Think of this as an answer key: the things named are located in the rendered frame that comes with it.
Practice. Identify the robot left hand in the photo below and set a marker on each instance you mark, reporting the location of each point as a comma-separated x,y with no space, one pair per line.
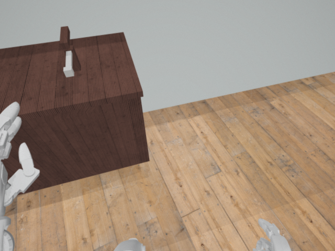
21,180

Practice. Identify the counter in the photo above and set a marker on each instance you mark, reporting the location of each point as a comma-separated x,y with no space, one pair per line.
79,126

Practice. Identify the robot right hand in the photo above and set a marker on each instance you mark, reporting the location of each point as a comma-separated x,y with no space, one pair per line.
278,242

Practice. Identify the tap lever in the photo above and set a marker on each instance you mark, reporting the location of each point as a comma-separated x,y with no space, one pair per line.
68,71

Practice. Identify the left robot thigh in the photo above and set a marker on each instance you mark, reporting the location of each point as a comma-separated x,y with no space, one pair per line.
130,245

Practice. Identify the left robot forearm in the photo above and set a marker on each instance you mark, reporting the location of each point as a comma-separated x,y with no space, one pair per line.
7,242

